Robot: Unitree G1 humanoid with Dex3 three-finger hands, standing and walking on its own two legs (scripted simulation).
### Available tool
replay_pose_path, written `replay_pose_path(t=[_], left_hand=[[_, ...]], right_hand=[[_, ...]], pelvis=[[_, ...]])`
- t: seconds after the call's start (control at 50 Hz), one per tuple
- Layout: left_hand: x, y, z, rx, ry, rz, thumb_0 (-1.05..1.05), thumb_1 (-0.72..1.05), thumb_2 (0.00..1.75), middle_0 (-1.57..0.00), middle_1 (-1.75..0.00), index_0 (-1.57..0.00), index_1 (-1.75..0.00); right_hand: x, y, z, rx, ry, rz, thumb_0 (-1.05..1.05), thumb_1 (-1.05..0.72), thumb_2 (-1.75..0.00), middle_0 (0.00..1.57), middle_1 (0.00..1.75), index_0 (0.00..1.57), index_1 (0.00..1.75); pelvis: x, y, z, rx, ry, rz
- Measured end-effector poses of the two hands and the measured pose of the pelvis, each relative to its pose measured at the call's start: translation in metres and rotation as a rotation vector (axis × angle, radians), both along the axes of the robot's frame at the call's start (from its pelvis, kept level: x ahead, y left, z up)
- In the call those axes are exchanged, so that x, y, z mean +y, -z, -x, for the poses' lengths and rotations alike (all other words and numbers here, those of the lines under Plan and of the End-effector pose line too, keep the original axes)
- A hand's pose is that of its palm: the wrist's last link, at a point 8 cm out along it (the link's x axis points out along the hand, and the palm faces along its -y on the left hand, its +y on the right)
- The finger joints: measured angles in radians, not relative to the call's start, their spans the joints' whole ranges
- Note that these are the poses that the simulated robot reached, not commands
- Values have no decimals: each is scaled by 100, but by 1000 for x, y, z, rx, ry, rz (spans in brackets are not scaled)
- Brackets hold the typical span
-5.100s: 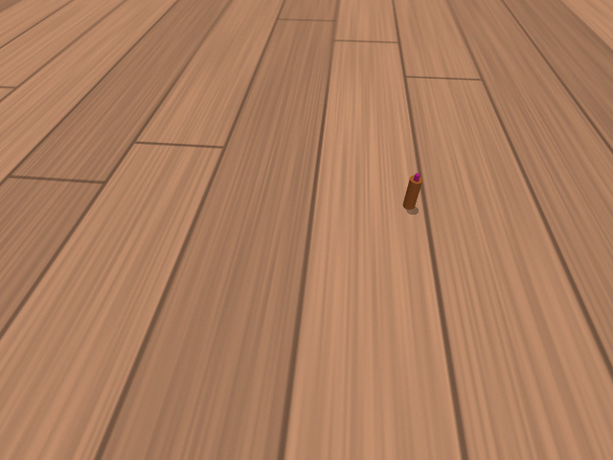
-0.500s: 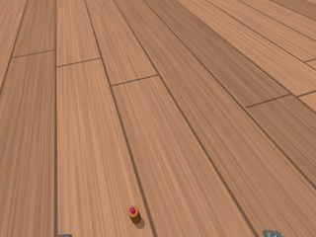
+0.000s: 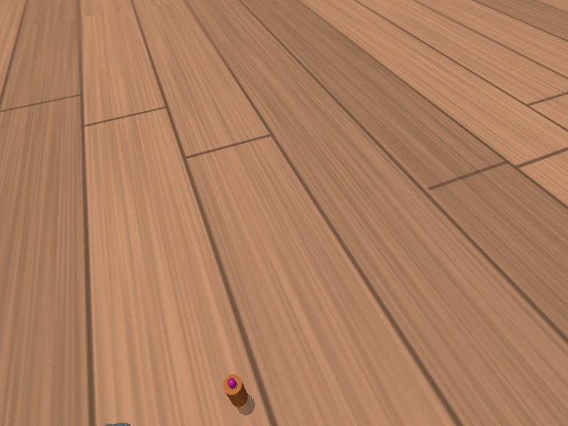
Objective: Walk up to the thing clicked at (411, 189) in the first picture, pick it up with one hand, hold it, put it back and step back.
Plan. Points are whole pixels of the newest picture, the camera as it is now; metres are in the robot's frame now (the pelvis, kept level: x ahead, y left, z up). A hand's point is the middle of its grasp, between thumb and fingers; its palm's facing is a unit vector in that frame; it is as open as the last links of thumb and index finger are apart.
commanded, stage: walk up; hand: left
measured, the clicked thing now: (235, 390) +0.32 +0.19 -0.68
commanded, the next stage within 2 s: stand in 0.36 s
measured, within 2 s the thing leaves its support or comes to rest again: neither
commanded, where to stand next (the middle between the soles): +0.01 +0.01 m, yaw +1 degrees
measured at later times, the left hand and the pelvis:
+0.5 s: hand out of the picture +0.09 +0.25 -0.15, palm faces -0.02 -0.94 -0.35, open 7.4 cm; pelvis +0.00 +0.00 +0.00, yaw +0 degrees
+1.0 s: hand out of the picture +0.06 +0.25 -0.15, palm faces -0.01 -0.94 -0.35, open 7.4 cm; pelvis -0.01 -0.01 +0.00, yaw +1 degrees
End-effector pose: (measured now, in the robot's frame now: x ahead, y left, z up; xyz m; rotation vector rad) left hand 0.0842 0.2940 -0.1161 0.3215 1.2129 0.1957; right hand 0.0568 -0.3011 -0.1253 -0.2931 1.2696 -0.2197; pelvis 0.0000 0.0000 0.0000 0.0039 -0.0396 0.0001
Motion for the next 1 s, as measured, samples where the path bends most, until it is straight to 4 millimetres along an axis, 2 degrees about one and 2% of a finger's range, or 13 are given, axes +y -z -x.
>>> replay_pose_path(t=[0.48,0.72,1.0], left_hand=[[-1,-1,2,-6,0,1,1,90,90,-20,-30,-21,-30],[-2,-2,15,1,-5,-6,1,91,90,-20,-30,-21,-30],[-3,-1,32,27,-20,-9,1,90,90,-20,-30,-21,-30]], right_hand=[[3,-2,-6,-27,-9,-5,0,-91,-90,20,30,21,30],[0,-4,-9,-37,-30,-8,0,-91,-90,20,30,21,30],[-4,-1,1,-9,-37,-10,0,-91,-90,20,30,21,30]], pelvis=[[-1,-1,2,-4,4,-2],[-5,-1,8,-6,-5,0],[-10,-1,11,-4,-12,0]])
